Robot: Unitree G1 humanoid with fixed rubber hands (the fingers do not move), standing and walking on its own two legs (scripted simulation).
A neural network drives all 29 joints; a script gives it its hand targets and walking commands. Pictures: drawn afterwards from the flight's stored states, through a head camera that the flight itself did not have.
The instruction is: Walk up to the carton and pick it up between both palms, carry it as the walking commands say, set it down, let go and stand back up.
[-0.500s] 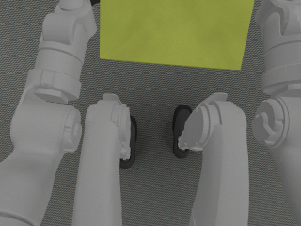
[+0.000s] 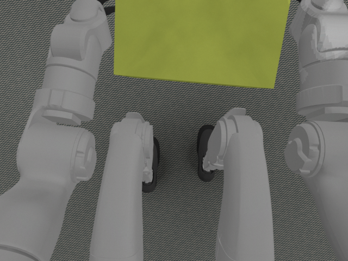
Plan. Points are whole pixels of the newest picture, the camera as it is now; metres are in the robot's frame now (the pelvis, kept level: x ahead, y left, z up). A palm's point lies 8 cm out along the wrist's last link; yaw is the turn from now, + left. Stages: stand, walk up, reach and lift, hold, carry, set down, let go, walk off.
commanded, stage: reach and lift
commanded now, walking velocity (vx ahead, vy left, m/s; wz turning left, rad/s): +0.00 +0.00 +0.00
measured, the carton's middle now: (197, 19) +0.55 -0.05 -0.13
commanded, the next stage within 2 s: none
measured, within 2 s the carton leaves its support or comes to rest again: neither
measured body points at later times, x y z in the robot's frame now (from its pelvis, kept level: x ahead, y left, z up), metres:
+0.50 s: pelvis -0.01 +0.00 +0.06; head +0.27 -0.03 +0.40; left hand +0.53 +0.13 +0.00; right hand +0.53 -0.23 +0.02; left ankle +0.15 +0.10 -0.42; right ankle +0.18 -0.11 -0.42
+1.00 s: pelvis -0.01 -0.01 +0.12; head +0.25 -0.03 +0.48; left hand +0.52 +0.13 +0.08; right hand +0.52 -0.23 +0.10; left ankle +0.15 +0.10 -0.42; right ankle +0.18 -0.11 -0.42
